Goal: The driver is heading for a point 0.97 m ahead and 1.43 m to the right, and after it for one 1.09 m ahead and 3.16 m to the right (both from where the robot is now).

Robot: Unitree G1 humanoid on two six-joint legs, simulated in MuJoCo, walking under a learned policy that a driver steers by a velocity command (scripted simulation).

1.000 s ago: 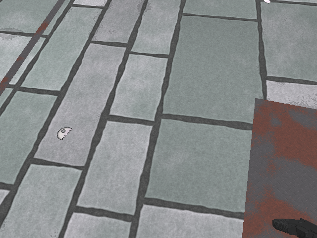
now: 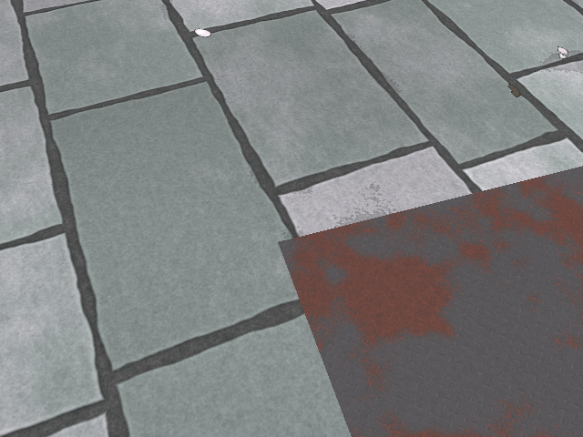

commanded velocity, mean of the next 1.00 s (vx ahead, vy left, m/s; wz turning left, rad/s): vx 0.01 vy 0.00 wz -0.59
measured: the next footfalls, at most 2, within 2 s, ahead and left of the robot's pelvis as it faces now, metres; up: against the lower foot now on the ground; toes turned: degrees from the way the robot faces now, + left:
right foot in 0.42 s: +0.00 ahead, -0.13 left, +0.00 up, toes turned -17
left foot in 0.86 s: +0.11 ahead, +0.07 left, +0.00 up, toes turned -36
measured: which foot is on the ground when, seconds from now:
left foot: down 0.00-0.42, up 0.44-0.84, down 0.86-1.00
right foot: down 0.00-0.00, up 0.02-0.40, down 0.42-0.88, up 0.90-1.00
